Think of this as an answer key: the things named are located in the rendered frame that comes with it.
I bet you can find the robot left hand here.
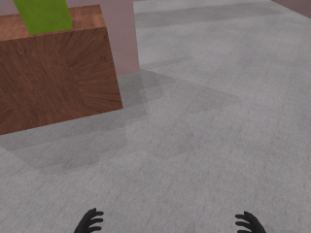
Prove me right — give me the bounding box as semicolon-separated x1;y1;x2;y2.
74;208;104;233

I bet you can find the carton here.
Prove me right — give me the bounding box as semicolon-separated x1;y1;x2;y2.
13;0;73;35

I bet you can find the robot right hand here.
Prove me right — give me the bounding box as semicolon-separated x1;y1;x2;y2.
235;211;266;233

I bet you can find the pedestal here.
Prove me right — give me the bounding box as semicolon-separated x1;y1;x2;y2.
0;4;123;136

